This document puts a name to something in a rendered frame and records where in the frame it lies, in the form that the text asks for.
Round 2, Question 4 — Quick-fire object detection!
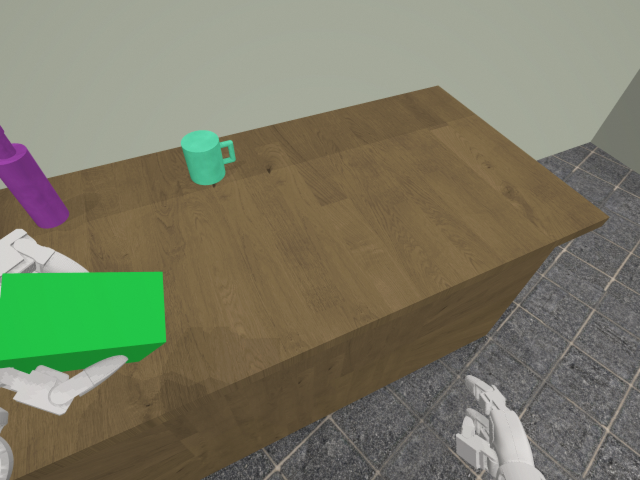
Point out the table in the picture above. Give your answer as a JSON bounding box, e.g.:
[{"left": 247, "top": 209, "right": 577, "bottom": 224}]
[{"left": 0, "top": 86, "right": 610, "bottom": 480}]

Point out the robot right hand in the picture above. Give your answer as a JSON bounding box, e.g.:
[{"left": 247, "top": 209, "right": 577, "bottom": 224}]
[{"left": 456, "top": 375, "right": 535, "bottom": 478}]

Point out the robot left hand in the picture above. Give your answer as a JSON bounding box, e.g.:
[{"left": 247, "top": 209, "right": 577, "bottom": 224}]
[{"left": 0, "top": 229, "right": 128, "bottom": 416}]

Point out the sponge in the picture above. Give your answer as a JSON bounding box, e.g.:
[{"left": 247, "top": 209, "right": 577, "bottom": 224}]
[{"left": 0, "top": 272, "right": 166, "bottom": 374}]

